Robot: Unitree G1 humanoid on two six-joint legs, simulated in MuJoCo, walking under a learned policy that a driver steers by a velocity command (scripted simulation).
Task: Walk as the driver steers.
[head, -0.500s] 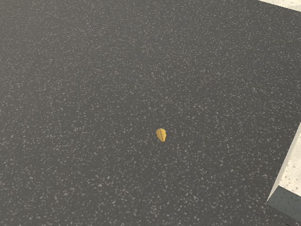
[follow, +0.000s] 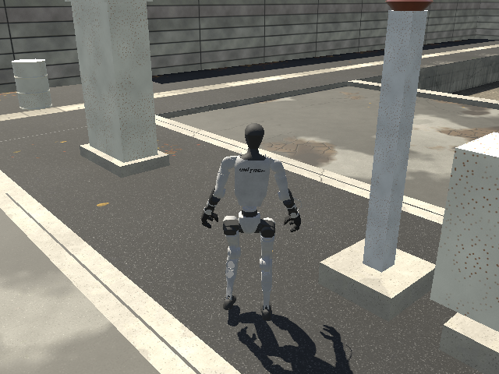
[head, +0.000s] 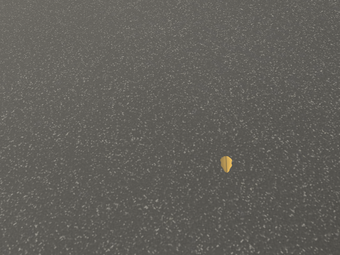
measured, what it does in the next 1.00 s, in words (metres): walks ahead: left foot, then right foot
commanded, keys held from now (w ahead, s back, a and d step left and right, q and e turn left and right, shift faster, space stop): q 0.18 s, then no key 0.12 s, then e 0.12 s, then w+e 0.58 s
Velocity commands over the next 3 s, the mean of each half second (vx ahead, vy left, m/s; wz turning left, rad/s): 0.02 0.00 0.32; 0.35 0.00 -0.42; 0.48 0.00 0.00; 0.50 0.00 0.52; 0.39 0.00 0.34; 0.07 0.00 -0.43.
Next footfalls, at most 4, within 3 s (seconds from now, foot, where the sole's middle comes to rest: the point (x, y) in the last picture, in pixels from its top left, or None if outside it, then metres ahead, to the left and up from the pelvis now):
0.30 left None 0.03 0.15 -0.78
0.90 right None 0.22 -0.13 -0.78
1.42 left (196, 219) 0.61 -0.02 -0.78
1.88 right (242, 162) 0.87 -0.24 -0.78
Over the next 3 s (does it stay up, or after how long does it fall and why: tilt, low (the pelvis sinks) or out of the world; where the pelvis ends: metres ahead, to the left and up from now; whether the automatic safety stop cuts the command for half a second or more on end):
stays up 1.07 -0.05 0.00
